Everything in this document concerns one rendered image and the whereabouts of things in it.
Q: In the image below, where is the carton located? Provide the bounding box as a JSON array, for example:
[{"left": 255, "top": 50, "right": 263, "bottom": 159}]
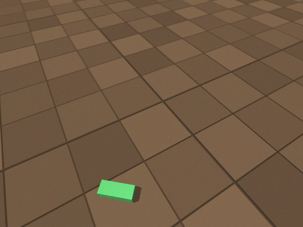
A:
[{"left": 97, "top": 180, "right": 136, "bottom": 203}]

